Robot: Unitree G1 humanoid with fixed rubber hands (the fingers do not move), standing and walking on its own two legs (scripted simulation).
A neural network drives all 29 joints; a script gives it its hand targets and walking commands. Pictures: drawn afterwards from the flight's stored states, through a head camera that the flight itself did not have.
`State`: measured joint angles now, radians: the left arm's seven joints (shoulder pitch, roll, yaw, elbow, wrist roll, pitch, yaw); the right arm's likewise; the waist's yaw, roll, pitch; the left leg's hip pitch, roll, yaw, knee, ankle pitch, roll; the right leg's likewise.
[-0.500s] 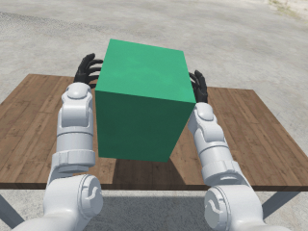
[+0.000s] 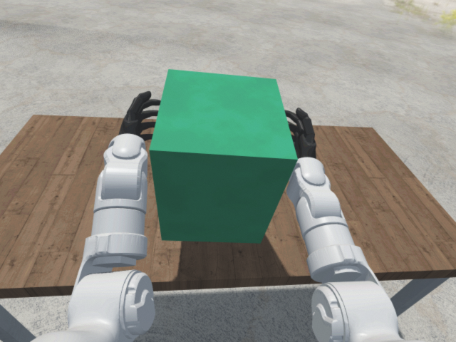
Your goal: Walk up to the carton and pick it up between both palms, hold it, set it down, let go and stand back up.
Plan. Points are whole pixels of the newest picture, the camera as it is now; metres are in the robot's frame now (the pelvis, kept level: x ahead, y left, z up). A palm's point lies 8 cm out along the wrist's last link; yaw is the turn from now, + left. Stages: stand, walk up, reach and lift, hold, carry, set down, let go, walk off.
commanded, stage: set down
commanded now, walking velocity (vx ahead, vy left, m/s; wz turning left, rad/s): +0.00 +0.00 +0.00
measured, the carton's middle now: (217, 161) +0.41 -0.02 +0.13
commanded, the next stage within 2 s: none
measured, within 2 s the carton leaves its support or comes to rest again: neither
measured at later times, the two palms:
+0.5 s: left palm (145, 142) +0.41 +0.11 +0.17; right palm (305, 164) +0.36 -0.18 +0.17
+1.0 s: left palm (152, 149) +0.44 +0.10 +0.14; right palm (300, 171) +0.37 -0.18 +0.13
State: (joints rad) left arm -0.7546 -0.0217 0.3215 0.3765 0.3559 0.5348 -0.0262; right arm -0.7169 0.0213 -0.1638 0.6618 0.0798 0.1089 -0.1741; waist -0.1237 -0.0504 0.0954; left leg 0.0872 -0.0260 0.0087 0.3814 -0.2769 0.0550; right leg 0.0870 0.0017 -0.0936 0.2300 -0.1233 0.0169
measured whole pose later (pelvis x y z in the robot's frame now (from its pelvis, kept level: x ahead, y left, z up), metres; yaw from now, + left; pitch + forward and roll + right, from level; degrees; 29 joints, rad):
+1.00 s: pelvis +0.02 +0.01 +0.00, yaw -1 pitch -4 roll -2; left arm -0.83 0.05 0.32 0.83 0.24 0.27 -0.01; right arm -0.70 0.11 -0.38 0.77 -0.12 0.00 -0.16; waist -0.14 -0.01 0.03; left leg -0.01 -0.03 0.02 0.36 -0.28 0.06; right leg -0.03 0.00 -0.08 0.23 -0.13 0.03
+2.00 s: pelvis +0.02 +0.00 +0.00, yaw -1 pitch +0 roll -3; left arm -0.84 0.06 0.37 1.02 0.28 0.08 -0.02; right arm -0.68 0.17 -0.54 0.88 -0.31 -0.17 -0.15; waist -0.11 -0.02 0.02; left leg -0.11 -0.02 0.03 0.37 -0.27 0.06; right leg -0.10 0.01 -0.08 0.20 -0.09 0.02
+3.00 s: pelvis +0.01 +0.00 +0.00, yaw -2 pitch +1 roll -2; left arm -0.86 -0.01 0.56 0.98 0.42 -0.03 -0.10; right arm -0.68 0.24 -0.68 0.82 -0.45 -0.27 -0.12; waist -0.08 -0.04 0.07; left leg -0.14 -0.03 0.03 0.36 -0.25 0.06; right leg -0.15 0.00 -0.07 0.23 -0.10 0.02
